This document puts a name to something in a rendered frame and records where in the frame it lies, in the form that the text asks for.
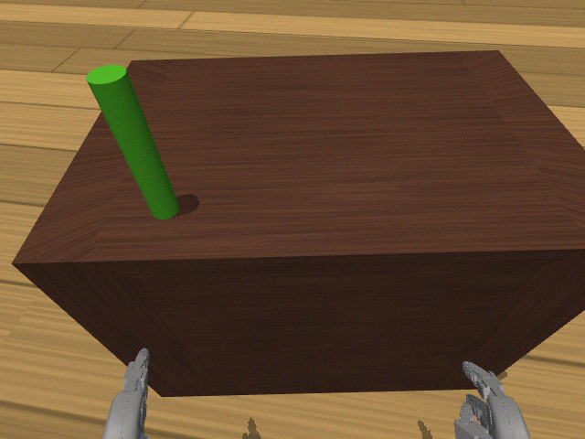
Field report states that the left robot hand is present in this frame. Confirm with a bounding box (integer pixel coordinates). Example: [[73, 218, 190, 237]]
[[102, 348, 150, 439]]

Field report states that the can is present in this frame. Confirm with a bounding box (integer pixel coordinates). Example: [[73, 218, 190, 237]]
[[86, 65, 179, 220]]

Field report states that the right robot hand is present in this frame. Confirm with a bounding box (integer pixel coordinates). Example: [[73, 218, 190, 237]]
[[454, 361, 531, 439]]

